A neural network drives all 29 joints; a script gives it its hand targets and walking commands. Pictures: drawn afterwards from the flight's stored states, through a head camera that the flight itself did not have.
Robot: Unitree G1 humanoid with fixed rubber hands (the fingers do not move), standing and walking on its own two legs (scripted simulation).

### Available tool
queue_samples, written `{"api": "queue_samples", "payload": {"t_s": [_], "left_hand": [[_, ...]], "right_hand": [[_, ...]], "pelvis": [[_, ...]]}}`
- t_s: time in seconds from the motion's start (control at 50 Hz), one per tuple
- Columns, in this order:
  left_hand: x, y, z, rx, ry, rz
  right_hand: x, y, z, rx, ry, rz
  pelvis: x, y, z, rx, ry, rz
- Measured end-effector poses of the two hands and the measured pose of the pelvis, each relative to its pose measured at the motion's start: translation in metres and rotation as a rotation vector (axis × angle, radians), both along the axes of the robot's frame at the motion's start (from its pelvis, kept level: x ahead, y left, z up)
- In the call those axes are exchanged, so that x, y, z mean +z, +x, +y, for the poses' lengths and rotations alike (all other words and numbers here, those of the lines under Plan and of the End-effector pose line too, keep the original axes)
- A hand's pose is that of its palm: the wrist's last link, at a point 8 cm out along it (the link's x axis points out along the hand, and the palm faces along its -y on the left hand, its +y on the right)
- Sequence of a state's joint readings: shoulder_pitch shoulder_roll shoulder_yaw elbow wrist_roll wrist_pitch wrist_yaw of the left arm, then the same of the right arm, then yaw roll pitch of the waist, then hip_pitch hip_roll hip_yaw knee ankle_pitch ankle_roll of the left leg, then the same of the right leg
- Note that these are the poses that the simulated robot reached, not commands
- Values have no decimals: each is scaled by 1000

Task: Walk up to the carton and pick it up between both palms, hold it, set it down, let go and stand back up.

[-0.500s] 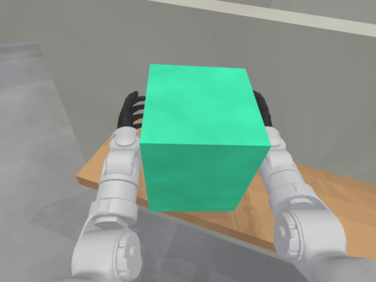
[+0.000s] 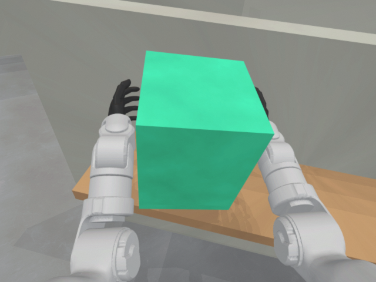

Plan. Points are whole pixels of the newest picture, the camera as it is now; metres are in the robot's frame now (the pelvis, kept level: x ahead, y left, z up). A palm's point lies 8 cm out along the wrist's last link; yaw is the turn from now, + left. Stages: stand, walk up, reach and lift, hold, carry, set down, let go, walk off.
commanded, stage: reach and lift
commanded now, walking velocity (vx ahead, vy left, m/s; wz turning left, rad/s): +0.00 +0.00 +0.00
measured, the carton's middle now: (190, 136) +0.36 -0.03 +0.16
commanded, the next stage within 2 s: hold in 1.14 s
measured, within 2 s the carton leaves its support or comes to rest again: neither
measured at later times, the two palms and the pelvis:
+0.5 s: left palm (117, 113) +0.38 +0.11 +0.22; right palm (261, 113) +0.37 -0.18 +0.21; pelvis +0.00 +0.00 +0.00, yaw +0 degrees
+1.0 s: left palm (116, 98) +0.38 +0.11 +0.25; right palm (266, 96) +0.38 -0.18 +0.25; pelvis +0.00 -0.02 +0.00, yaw +0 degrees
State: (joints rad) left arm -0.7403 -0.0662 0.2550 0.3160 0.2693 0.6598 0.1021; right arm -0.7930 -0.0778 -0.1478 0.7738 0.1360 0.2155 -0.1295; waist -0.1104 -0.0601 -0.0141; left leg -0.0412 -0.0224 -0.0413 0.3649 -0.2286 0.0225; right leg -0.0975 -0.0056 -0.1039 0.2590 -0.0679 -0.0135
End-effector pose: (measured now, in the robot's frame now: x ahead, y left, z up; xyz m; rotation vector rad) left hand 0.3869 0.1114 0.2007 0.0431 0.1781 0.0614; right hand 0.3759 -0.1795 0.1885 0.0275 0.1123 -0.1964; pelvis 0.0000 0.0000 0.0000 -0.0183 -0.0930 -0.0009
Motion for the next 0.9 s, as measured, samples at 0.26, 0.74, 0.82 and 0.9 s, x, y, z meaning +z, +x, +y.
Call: {"api": "queue_samples", "payload": {"t_s": [0.26, 0.74, 0.82, 0.9], "left_hand": [[13, -3, -6, -4, 6, 20], [41, -12, -1, 10, -3, -8], [46, -11, -3, 1, -19, -8], [46, -7, -4, -9, -42, 13]], "right_hand": [[17, -3, -6, 0, -6, 17], [43, -5, -2, 21, 41, -10], [53, -6, -5, 16, 27, -9], [58, -2, -6, 12, 16, 13]], "pelvis": [[-1, 8, 3, -20, -6, -49], [-1, -2, -6, 1, 0, -34], [-1, -3, -9, -4, 4, -33], [-1, -3, -12, -8, 8, -27]]}}
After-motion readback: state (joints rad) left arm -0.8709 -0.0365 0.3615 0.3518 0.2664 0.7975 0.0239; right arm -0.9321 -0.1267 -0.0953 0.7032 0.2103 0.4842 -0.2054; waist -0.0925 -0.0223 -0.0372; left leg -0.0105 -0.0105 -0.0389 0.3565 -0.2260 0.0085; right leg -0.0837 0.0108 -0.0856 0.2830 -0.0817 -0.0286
